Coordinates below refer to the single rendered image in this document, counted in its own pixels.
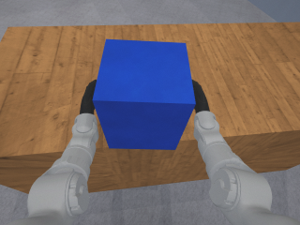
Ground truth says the left robot forearm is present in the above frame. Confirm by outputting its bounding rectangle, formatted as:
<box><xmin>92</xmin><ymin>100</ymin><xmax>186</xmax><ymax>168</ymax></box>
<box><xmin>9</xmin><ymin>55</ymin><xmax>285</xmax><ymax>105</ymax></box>
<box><xmin>27</xmin><ymin>112</ymin><xmax>99</xmax><ymax>214</ymax></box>

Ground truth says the carton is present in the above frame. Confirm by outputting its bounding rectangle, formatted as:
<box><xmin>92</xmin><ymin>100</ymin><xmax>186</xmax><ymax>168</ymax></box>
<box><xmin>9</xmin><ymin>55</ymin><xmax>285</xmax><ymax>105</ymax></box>
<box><xmin>92</xmin><ymin>39</ymin><xmax>196</xmax><ymax>150</ymax></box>

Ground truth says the pedestal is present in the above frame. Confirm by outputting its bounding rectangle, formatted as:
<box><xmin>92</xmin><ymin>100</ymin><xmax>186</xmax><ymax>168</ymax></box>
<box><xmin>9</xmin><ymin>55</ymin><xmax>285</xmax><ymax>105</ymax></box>
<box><xmin>0</xmin><ymin>22</ymin><xmax>300</xmax><ymax>194</ymax></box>

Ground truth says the right robot hand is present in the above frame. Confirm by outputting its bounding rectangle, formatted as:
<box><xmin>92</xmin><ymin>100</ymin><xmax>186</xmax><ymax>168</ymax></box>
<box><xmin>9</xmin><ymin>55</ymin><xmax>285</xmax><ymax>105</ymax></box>
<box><xmin>192</xmin><ymin>80</ymin><xmax>210</xmax><ymax>113</ymax></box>

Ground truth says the robot right upper arm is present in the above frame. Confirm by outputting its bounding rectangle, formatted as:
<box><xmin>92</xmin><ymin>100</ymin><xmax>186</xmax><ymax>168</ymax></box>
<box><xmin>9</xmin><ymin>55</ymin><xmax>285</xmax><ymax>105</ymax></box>
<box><xmin>209</xmin><ymin>166</ymin><xmax>300</xmax><ymax>225</ymax></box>

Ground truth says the right robot forearm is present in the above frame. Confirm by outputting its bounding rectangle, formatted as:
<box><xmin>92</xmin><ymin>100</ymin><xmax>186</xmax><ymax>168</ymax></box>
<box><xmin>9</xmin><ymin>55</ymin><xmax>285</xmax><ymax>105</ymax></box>
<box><xmin>193</xmin><ymin>111</ymin><xmax>273</xmax><ymax>200</ymax></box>

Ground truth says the robot left upper arm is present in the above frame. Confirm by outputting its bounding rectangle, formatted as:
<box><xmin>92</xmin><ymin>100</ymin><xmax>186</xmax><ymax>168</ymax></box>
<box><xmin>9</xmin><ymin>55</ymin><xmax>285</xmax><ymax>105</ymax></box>
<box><xmin>7</xmin><ymin>172</ymin><xmax>90</xmax><ymax>225</ymax></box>

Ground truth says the left robot hand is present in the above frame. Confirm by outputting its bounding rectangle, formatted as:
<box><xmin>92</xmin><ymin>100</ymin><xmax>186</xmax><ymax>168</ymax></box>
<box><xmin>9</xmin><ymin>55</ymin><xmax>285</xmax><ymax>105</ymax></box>
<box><xmin>80</xmin><ymin>80</ymin><xmax>97</xmax><ymax>114</ymax></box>

